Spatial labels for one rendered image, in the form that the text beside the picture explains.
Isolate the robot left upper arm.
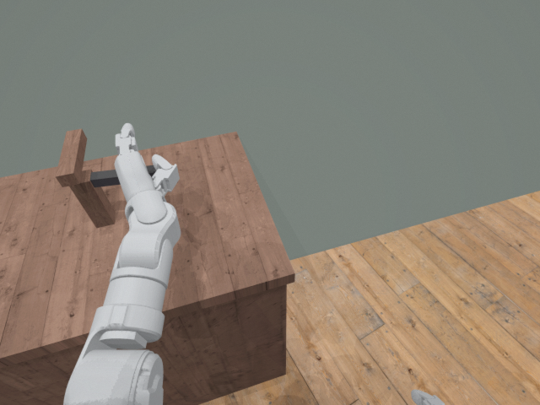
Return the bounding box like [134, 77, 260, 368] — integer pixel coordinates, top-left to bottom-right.
[66, 349, 164, 405]

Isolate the robot left forearm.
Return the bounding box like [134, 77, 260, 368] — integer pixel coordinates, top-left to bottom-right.
[63, 190, 181, 405]

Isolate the counter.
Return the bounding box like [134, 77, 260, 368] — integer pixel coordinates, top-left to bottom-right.
[0, 129, 295, 405]

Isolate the left robot hand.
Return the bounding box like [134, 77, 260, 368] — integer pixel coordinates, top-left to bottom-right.
[115, 123, 180, 203]

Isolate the tap lever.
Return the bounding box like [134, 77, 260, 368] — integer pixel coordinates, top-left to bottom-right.
[90, 165, 156, 187]

